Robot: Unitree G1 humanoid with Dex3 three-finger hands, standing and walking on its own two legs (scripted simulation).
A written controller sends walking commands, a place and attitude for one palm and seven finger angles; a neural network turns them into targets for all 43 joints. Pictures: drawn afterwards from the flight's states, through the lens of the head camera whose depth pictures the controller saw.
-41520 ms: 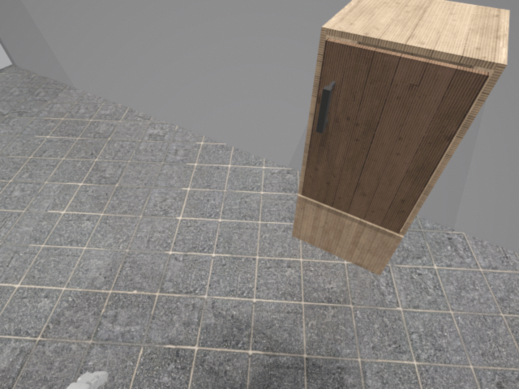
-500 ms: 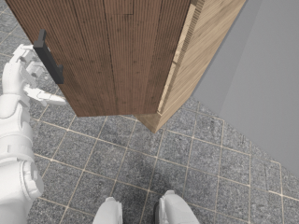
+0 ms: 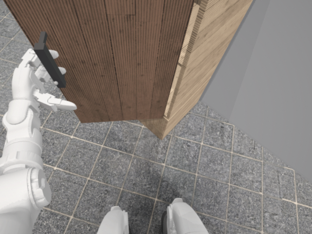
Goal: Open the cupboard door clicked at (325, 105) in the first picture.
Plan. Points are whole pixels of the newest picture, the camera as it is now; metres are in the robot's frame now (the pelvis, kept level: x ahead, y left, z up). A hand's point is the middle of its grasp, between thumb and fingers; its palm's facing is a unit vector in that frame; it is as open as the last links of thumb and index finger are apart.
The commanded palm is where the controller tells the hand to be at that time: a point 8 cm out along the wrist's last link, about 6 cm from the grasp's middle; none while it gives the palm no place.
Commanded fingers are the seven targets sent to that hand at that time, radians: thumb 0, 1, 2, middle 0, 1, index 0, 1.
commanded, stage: slide the fingers in behind the handle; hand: left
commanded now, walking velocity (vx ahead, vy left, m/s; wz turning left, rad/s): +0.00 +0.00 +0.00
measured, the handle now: (53, 62) +0.54 +0.24 +0.06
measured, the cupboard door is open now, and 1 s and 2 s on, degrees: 48 48 90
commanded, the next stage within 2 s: close the thumb around the handle in 0.22 s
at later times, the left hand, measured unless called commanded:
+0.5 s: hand (58, 82) +0.47 +0.22 +0.06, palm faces +0.03 -1.00 -0.01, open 13.2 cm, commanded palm +0.45 +0.26 +0.06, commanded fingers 0.00 0.06 0.54 -0.34 -1.26 -0.34 -1.26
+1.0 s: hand (59, 81) +0.48 +0.21 +0.06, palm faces +0.03 -1.00 -0.01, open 5.7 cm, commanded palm +0.45 +0.26 +0.06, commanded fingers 0.00 0.90 0.90 -0.40 -1.35 -0.40 -1.35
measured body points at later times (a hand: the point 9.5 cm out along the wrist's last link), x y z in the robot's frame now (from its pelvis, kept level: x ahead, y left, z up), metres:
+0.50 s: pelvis +0.00 +0.00 +0.00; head +0.13 +0.02 +0.43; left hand +0.47 +0.27 +0.06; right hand +0.04 -0.27 -0.11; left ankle +0.00 +0.10 -0.66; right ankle +0.04 -0.12 -0.66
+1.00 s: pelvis +0.00 +0.00 +0.00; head +0.13 +0.02 +0.43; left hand +0.47 +0.27 +0.06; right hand +0.04 -0.27 -0.11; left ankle +0.00 +0.10 -0.66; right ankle +0.04 -0.12 -0.66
